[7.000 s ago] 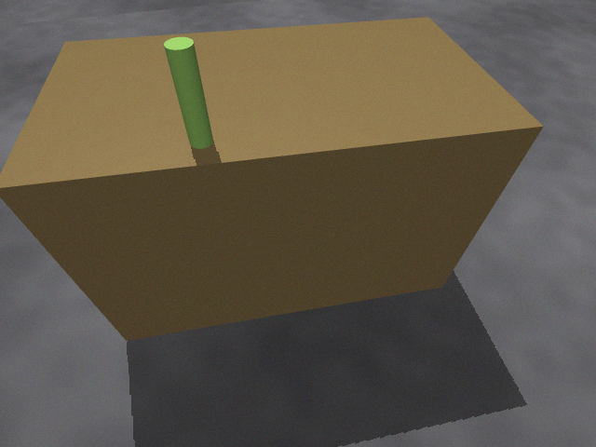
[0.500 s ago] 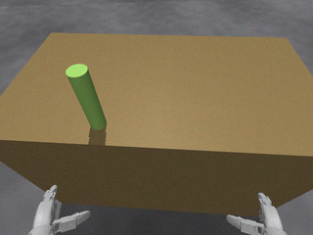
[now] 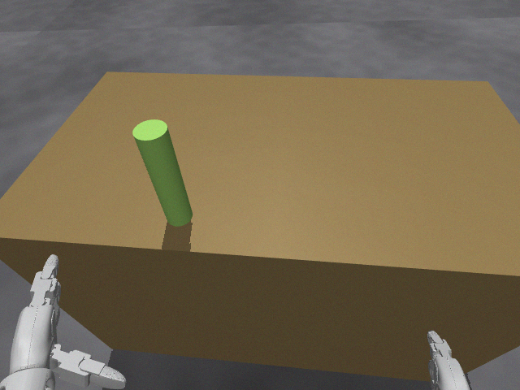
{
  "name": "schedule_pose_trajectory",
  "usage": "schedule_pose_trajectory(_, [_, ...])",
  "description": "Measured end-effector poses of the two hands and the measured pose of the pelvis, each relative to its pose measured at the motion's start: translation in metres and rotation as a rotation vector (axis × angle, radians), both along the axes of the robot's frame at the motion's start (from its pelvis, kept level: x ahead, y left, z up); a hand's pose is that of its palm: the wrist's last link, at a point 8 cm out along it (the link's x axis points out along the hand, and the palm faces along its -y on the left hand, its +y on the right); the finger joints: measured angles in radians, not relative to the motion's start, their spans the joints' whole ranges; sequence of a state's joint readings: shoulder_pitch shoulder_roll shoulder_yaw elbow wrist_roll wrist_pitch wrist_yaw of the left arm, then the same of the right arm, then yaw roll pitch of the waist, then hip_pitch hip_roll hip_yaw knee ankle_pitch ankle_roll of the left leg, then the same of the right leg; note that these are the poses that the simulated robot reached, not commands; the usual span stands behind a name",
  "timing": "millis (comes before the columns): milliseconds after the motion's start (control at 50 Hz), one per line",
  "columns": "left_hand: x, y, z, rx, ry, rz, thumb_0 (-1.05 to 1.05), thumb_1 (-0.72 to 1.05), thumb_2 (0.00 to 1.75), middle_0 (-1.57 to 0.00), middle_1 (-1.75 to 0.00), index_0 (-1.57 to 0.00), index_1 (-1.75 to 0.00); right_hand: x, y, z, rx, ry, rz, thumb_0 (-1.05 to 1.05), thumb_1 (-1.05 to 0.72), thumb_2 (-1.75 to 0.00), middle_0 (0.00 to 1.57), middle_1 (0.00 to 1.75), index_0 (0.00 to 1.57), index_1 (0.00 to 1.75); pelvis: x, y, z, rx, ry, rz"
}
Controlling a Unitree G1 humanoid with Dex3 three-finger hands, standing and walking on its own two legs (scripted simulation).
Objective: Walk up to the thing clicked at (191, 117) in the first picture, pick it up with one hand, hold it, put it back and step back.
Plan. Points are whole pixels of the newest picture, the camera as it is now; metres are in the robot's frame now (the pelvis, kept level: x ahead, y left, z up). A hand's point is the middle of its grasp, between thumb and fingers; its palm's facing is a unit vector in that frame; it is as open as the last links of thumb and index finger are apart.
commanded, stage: rise first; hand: left
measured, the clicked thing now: (167, 179) +0.43 +0.20 +0.08
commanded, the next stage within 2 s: go down in 0.92 s
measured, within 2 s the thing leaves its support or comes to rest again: neither
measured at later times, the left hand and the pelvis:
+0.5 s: hand (51, 327) +0.16 +0.27 +0.10, palm faces +0.38 -0.82 -0.43, open 17.5 cm; pelvis -0.02 -0.01 +0.00, yaw +1 degrees
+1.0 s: hand (43, 315) +0.17 +0.26 +0.13, palm faces +0.38 -0.81 -0.44, open 17.5 cm; pelvis -0.02 -0.01 +0.00, yaw +1 degrees
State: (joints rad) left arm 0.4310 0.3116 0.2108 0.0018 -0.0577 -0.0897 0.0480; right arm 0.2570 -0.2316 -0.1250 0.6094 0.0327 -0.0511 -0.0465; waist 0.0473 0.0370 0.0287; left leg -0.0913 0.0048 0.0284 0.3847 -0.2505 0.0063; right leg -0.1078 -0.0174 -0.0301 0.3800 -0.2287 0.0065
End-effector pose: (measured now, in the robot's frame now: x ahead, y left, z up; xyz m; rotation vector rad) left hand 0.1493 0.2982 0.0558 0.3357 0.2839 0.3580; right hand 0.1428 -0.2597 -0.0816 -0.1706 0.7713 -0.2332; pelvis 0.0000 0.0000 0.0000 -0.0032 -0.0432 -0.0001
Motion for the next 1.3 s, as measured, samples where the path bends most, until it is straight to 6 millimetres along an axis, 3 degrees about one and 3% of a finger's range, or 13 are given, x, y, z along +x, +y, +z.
schedule_pose_trajectory(220, [-0.012,0.002,0.036,0.094,-0.105,-0.012,-0.01,-0.56,0.03,-0.06,-0.05,-0.04,-0.06,-0.002,-0.009,-0.005,-0.009,0.006,0.0,-0.01,0.51,-0.02,0.05,0.04,0.05,0.05,-0.009,-0.005,0.0,0.002,-0.016,0.009])
schedule_pose_trajectory(560, [-0.025,0.004,0.068,0.176,-0.239,0.001,-0.01,-0.54,0.03,-0.06,-0.04,-0.05,-0.05,-0.004,-0.011,-0.007,0.004,-0.007,0.016,-0.01,0.53,-0.03,0.05,0.05,0.05,0.05,-0.018,-0.013,0.0,0.007,-0.03,0.025])
schedule_pose_trajectory(820, [-0.023,0.001,0.082,0.207,-0.303,-0.04,-0.01,-0.53,0.04,-0.06,-0.04,-0.05,-0.05,-0.008,-0.005,-0.009,0.016,-0.004,0.022,-0.01,0.54,-0.03,0.05,0.05,0.06,0.05,-0.02,-0.011,0.001,0.007,-0.028,0.024])
schedule_pose_trajectory(1120, [-0.021,-0.005,0.093,0.209,-0.38,-0.086,-0.01,-0.57,0.05,-0.07,-0.05,-0.06,-0.06,0.003,-0.001,-0.004,0.014,-0.036,0.036,-0.01,0.51,-0.06,0.05,0.05,0.05,0.06,-0.014,-0.006,-0.001,0.004,-0.015,0.024])
schedule_pose_trajectory(1300, [-0.01,0.012,0.091,0.206,-0.407,-0.072,-0.01,-0.59,0.03,-0.09,-0.06,-0.07,-0.07,0.007,-0.008,-0.003,0.001,-0.034,0.014,-0.01,0.51,-0.05,0.05,0.05,0.06,0.05,-0.011,-0.006,-0.005,0.001,-0.001,0.028])
